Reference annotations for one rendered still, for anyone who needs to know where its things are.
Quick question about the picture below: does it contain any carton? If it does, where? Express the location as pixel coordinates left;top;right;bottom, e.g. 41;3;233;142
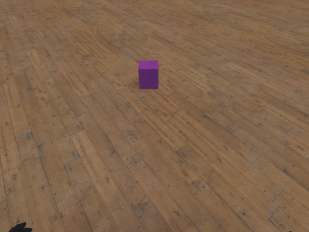
138;60;158;89

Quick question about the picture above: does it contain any robot left hand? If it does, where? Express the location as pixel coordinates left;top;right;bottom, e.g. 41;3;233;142
8;222;32;232

